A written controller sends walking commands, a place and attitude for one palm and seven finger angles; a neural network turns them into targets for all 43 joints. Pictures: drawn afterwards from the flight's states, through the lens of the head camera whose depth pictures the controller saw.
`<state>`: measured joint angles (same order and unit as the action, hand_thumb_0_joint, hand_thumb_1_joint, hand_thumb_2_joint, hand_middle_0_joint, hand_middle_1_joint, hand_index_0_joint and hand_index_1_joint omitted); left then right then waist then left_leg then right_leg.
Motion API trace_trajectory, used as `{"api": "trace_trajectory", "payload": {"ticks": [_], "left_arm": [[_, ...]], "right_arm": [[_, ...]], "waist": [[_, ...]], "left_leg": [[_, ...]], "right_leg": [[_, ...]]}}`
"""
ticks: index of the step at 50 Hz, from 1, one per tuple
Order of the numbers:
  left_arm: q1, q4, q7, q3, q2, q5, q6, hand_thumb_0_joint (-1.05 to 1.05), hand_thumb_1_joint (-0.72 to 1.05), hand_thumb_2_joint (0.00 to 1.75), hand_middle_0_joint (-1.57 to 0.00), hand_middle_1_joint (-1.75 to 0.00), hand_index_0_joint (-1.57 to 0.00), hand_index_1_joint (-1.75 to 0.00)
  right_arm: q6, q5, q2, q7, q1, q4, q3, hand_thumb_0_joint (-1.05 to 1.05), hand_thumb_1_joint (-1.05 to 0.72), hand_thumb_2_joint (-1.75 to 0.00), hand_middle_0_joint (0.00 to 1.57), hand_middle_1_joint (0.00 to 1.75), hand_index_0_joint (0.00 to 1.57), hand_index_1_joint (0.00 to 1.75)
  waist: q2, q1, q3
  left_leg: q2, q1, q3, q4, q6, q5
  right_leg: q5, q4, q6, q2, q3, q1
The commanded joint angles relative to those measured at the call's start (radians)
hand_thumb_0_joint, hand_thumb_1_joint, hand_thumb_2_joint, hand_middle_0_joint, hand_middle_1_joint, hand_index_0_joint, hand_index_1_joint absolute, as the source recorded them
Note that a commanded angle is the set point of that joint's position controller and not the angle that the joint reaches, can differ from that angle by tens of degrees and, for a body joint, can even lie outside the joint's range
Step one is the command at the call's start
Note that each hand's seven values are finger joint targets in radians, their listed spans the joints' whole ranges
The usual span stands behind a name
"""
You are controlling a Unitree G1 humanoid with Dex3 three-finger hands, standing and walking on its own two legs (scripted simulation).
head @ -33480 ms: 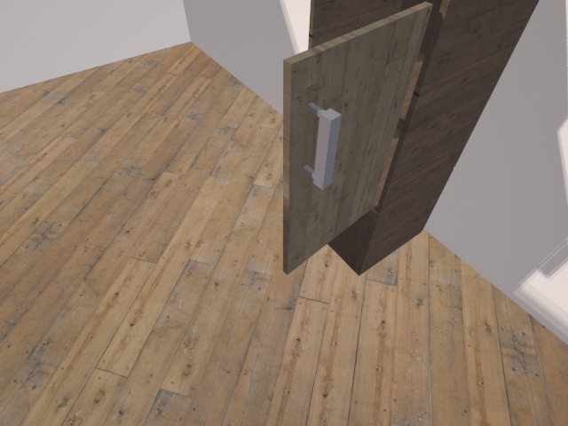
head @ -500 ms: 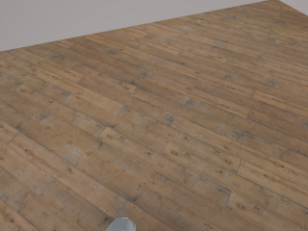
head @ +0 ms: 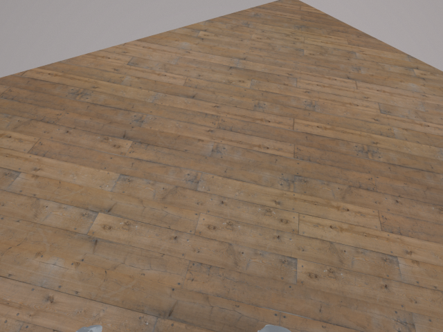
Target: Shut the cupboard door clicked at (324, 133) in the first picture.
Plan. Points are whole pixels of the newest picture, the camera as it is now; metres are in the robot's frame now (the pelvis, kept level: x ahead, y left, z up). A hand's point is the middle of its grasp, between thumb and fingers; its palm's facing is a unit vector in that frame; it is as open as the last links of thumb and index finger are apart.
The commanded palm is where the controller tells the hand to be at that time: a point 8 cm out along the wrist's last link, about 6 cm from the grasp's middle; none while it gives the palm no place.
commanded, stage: turn to face it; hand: left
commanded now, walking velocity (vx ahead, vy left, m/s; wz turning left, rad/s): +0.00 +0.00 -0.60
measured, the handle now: out of the picture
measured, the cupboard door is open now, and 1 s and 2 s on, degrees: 56 56 56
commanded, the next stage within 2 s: none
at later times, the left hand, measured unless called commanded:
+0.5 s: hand (147, 313) +0.17 +0.16 -0.18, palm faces -0.27 -0.94 -0.20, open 7.4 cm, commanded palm none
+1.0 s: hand (185, 283) +0.24 +0.09 -0.16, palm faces -0.55 -0.79 -0.27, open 7.4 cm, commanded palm none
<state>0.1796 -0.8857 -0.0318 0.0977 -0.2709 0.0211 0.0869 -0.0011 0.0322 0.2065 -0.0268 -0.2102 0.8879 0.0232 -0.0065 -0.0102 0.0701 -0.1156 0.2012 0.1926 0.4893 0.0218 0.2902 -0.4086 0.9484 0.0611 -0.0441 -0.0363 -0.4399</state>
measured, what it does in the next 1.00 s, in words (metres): steps on the spot, turning right: right foot, then left foot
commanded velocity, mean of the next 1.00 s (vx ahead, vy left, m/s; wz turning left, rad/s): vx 0.00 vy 0.00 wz -0.60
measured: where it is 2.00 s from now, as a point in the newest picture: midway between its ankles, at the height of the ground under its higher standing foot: outside the picture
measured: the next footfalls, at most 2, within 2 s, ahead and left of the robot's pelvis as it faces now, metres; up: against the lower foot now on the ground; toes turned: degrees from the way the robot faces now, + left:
right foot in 0.14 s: +0.02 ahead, -0.15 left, +0.00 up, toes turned -10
left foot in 0.48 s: +0.13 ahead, +0.10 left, +0.00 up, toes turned -14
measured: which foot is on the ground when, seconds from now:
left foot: down 0.00-0.14, up 0.16-0.46, down 0.48-0.84, up 0.86-1.00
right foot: up 0.00-0.12, down 0.14-0.48, up 0.50-0.82, down 0.84-1.00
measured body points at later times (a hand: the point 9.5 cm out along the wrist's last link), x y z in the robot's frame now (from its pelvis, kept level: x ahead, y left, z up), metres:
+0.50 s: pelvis +0.03 +0.00 -0.02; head +0.08 +0.00 +0.43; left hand +0.19 +0.21 -0.17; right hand +0.04 -0.27 -0.15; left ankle +0.09 +0.11 -0.75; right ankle -0.02 -0.14 -0.74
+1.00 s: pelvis +0.04 -0.03 -0.01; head +0.08 -0.07 +0.44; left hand +0.26 +0.13 -0.14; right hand -0.06 -0.29 -0.16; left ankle +0.10 +0.09 -0.68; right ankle -0.04 -0.11 -0.74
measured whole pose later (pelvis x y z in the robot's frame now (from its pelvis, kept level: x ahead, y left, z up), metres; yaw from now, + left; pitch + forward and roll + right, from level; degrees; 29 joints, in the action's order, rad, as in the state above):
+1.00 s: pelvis +0.04 -0.03 -0.01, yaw -36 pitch +2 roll +0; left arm 0.19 -0.87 0.00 0.05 -0.21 0.02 0.04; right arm -0.06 0.02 0.28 -0.02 -0.19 0.91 0.06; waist 0.04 0.01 0.08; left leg -0.08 0.49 0.05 1.07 -0.09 0.45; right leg -0.31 0.54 -0.02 0.01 0.00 -0.26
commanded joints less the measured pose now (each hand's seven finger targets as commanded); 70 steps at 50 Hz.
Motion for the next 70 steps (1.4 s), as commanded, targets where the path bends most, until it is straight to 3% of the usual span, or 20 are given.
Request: {"api": "trace_trajectory", "payload": {"ticks": [1, 5, 6, 7, 8, 13, 22, 24, 25, 30, 37, 40, 42, 44, 48, 57, 58, 60, 61, 70], "left_arm": [[-0.067, 0.108, -0.008, -0.006, -0.028, 0.003, -0.034, 0.0, 0.9, 0.9, -0.2, -0.3, -0.2, -0.3], [0.022, 0.084, -0.001, 0.002, -0.06, 0.002, -0.047, 0.0, 0.9, 0.9, -0.2, -0.3, -0.2, -0.3], [0.101, 0.065, 0.009, 0.013, -0.134, 0.009, -0.059, 0.0, 0.9, 0.9, -0.2, -0.3, -0.2, -0.3], [0.164, 0.047, 0.023, 0.034, -0.238, 0.013, -0.073, 0.0, 0.9, 0.9, -0.2, -0.3, -0.2, -0.3], [0.192, 0.039, 0.035, 0.031, -0.26, -0.006, -0.069, 0.0, 0.9, 0.9, -0.2, -0.3, -0.2, -0.3], [-0.02, 0.099, 0.047, 0.011, -0.155, 0.001, -0.067, 0.0, 0.9, 0.9, -0.2, -0.3, -0.2, -0.3], [-0.047, 0.093, 0.032, 0.023, -0.162, -0.002, -0.051, 0.0, 0.9, 0.9, -0.2, -0.3, -0.2, -0.3], [0.006, 0.122, 0.022, 0.003, -0.05, -0.018, -0.039, 0.0, 0.9, 0.9, -0.2, -0.3, -0.2, -0.3], [-0.025, 0.14, 0.018, 0.002, -0.067, -0.01, -0.046, 0.0, 0.9, 0.9, -0.2, -0.3, -0.2, -0.3], [-0.031, 0.099, -0.007, 0.01, -0.044, -0.002, -0.03, 0.0, 0.9, 0.9, -0.2, -0.3, -0.2, -0.3], [-0.056, 0.111, -0.011, -0.003, -0.021, -0.001, -0.033, 0.0, 0.9, 0.9, -0.2, -0.3, -0.2, -0.3], [0.037, 0.085, -0.006, 0.006, -0.054, 0.001, -0.044, 0.0, 0.9, 0.9, -0.2, -0.3, -0.2, -0.3], [0.126, 0.06, 0.017, 0.036, -0.227, 0.015, -0.066, 0.0, 0.9, 0.9, -0.2, -0.3, -0.2, -0.3], [0.125, 0.057, 0.038, 0.041, -0.235, 0.003, -0.065, 0.0, 0.9, 0.9, -0.2, -0.3, -0.2, -0.3], [0.012, 0.086, 0.043, 0.013, -0.146, 0.0, -0.072, 0.0, 0.9, 0.9, -0.2, -0.3, -0.2, -0.3], [-0.009, 0.075, 0.037, 0.024, -0.167, 0.0, -0.057, 0.0, 0.9, 0.9, -0.2, -0.3, -0.2, -0.3], [-0.018, 0.082, 0.035, 0.016, -0.14, -0.007, -0.051, 0.0, 0.9, 0.9, -0.2, -0.3, -0.2, -0.3], [0.021, 0.118, 0.022, -0.002, -0.062, -0.015, -0.047, 0.0, 0.9, 0.9, -0.2, -0.3, -0.2, -0.3], [-0.003, 0.114, 0.024, -0.001, -0.087, -0.002, -0.042, 0.0, 0.9, 0.9, -0.2, -0.3, -0.2, -0.3], [-0.068, 0.102, -0.011, -0.005, -0.027, -0.003, -0.026, 0.0, 0.9, 0.9, -0.2, -0.3, -0.2, -0.3]], "right_arm": [[0.005, 0.0, 0.218, -0.006, -0.083, -0.032, 0.07, 0.0, -0.9, -0.9, 0.2, 0.3, 0.2, 0.3], [-0.001, -0.008, 0.233, 0.0, -0.054, -0.031, 0.076, 0.0, -0.9, -0.9, 0.2, 0.3, 0.2, 0.3], [-0.001, -0.02, 0.199, 0.01, -0.056, -0.043, 0.072, 0.0, -0.9, -0.9, 0.2, 0.3, 0.2, 0.3], [-0.002, -0.022, 0.112, 0.013, -0.009, -0.094, 0.047, 0.0, -0.9, -0.9, 0.2, 0.3, 0.2, 0.3], [-0.02, -0.021, 0.136, 0.001, 0.023, -0.11, 0.041, 0.0, -0.9, -0.9, 0.2, 0.3, 0.2, 0.3], [-0.025, -0.018, 0.125, 0.006, -0.013, -0.06, 0.043, 0.0, -0.9, -0.9, 0.2, 0.3, 0.2, 0.3], [-0.004, -0.026, 0.118, 0.0, -0.093, -0.055, 0.045, 0.0, -0.9, -0.9, 0.2, 0.3, 0.2, 0.3], [0.013, -0.002, 0.278, -0.008, -0.143, -0.058, 0.07, 0.0, -0.9, -0.9, 0.2, 0.3, 0.2, 0.3], [0.01, 0.002, 0.301, -0.012, -0.167, -0.07, 0.071, 0.0, -0.9, -0.9, 0.2, 0.3, 0.2, 0.3], [0.014, 0.005, 0.206, -0.018, -0.035, -0.09, 0.047, 0.0, -0.9, -0.9, 0.2, 0.3, 0.2, 0.3], [-0.001, 0.002, 0.231, -0.004, -0.07, -0.053, 0.071, 0.0, -0.9, -0.9, 0.2, 0.3, 0.2, 0.3], [-0.008, -0.008, 0.239, 0.003, -0.029, -0.06, 0.08, 0.0, -0.9, -0.9, 0.2, 0.3, 0.2, 0.3], [-0.014, -0.02, 0.113, 0.014, 0.02, -0.12, 0.054, 0.0, -0.9, -0.9, 0.2, 0.3, 0.2, 0.3], [-0.03, -0.02, 0.13, -0.001, 0.091, -0.138, 0.05, 0.0, -0.9, -0.9, 0.2, 0.3, 0.2, 0.3], [-0.022, -0.017, 0.131, 0.007, 0.035, -0.082, 0.048, 0.0, -0.9, -0.9, 0.2, 0.3, 0.2, 0.3], [-0.007, -0.028, 0.12, -0.001, -0.03, -0.078, 0.043, 0.0, -0.9, -0.9, 0.2, 0.3, 0.2, 0.3], [0.002, -0.025, 0.152, -0.004, -0.068, -0.067, 0.048, 0.0, -0.9, -0.9, 0.2, 0.3, 0.2, 0.3], [0.008, -0.003, 0.304, -0.011, -0.134, -0.078, 0.071, 0.0, -0.9, -0.9, 0.2, 0.3, 0.2, 0.3], [0.01, 0.002, 0.288, -0.015, -0.114, -0.076, 0.062, 0.0, -0.9, -0.9, 0.2, 0.3, 0.2, 0.3], [0.007, 0.0, 0.222, -0.012, -0.071, -0.059, 0.06, 0.0, -0.9, -0.9, 0.2, 0.3, 0.2, 0.3]], "waist": [[0.229, 0.056, -0.098], [0.177, -0.008, -0.131], [0.025, -0.044, -0.182], [-0.264, -0.079, -0.168], [-0.203, -0.092, -0.152], [-0.136, 0.013, -0.114], [-0.152, 0.053, -0.117], [0.292, 0.056, -0.152], [0.258, 0.078, -0.138], [0.187, 0.022, -0.097], [0.225, 0.053, -0.113], [0.179, -0.005, -0.13], [-0.301, -0.062, -0.11], [-0.281, -0.062, -0.088], [-0.148, 0.006, -0.136], [-0.146, 0.037, -0.123], [-0.084, 0.055, -0.133], [0.307, 0.066, -0.162], [0.271, 0.065, -0.137], [0.194, 0.046, -0.123]], "left_leg": [[-0.245, -0.141, -0.113, -0.072, 0.099, -0.574], [-0.22, -0.041, -0.051, 0.085, 0.021, -0.472], [-0.164, 0.096, 0.003, 0.259, -0.037, -0.33], [0.012, 0.397, 0.036, 0.503, -0.098, 0.308], [0.016, 0.423, -0.125, 0.642, -0.096, 0.376], [0.005, 0.353, -0.167, 0.599, -0.117, 0.146], [0.089, 0.021, -0.129, 0.023, -0.098, -0.059], [-0.268, -0.168, -0.499, -0.183, 0.043, -0.173], [-0.386, -0.08, -0.574, -0.205, 0.143, -0.213], [-0.235, -0.066, -0.249, -0.153, 0.101, -0.401], [-0.258, -0.08, -0.136, -0.085, 0.097, -0.408], [-0.224, 0.012, -0.064, 0.054, 0.023, -0.297], [0.003, 0.401, 0.026, 0.427, -0.096, 0.324], [0.022, 0.485, -0.18, 0.666, -0.09, 0.315], [0.014, 0.382, -0.176, 0.595, -0.113, 0.131], [0.093, 0.069, -0.143, 0.055, -0.099, -0.035], [0.049, -0.061, -0.173, -0.068, -0.083, -0.115], [-0.371, -0.157, -0.559, -0.183, 0.127, -0.321], [-0.386, -0.09, -0.568, -0.185, 0.16, -0.315], [-0.241, -0.117, -0.153, -0.107, 0.109, -0.504]], "right_leg": [[-0.011, -0.147, -0.024, 0.027, -0.063, 0.01], [0.205, -0.458, -0.067, 0.038, -0.073, 0.256], [0.378, -0.55, -0.115, -0.079, 0.072, 0.445], [0.778, -0.579, -0.236, -0.333, 0.402, 0.572], [0.821, -0.574, -0.31, -0.388, 0.421, 0.475], [0.622, -0.567, -0.252, -0.204, 0.243, 0.305], [0.438, -0.473, -0.167, -0.112, 0.326, 0.13], [-0.065, -0.154, -0.052, 0.107, 0.124, -0.115], [-0.233, 0.065, -0.042, 0.085, 0.071, -0.103], [-0.067, 0.184, -0.006, 0.007, 0.031, -0.107], [-0.047, -0.169, -0.028, 0.038, -0.064, 0.056], [0.179, -0.448, -0.054, 0.045, -0.075, 0.256], [0.503, -0.641, -0.204, -0.306, 0.414, 0.47], [0.535, -0.646, -0.291, -0.314, 0.479, 0.372], [0.65, -0.561, -0.249, -0.192, 0.265, 0.355], [0.557, -0.472, -0.188, -0.125, 0.346, 0.197], [0.448, -0.413, -0.138, -0.07, 0.308, 0.103], [-0.243, 0.0, -0.039, 0.107, 0.066, -0.108], [-0.238, 0.164, -0.034, 0.062, 0.108, -0.118], [-0.051, -0.023, -0.008, 0.016, -0.021, -0.017]]}}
